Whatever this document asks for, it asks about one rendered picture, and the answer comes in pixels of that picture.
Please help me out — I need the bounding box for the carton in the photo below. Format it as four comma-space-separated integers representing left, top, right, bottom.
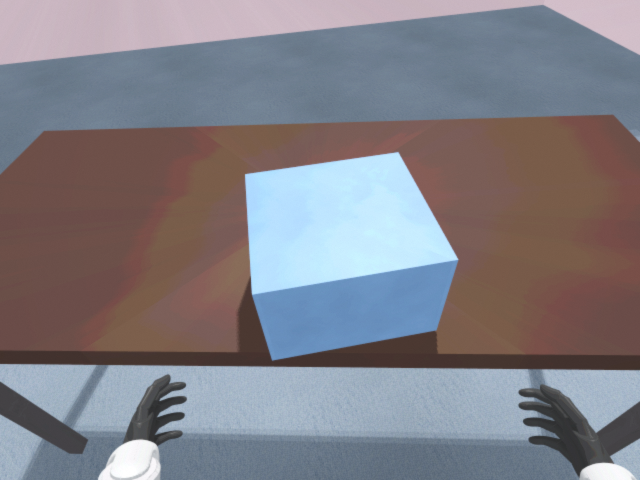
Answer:
245, 152, 458, 361

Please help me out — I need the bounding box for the table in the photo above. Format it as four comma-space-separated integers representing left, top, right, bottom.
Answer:
0, 115, 640, 456

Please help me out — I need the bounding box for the right robot hand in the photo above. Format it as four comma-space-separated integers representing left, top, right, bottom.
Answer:
518, 384, 614, 478

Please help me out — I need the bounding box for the robot left forearm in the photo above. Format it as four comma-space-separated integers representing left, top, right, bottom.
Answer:
98, 440, 161, 480

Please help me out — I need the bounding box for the left robot hand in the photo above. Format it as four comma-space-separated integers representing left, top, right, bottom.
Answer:
123, 374, 187, 446

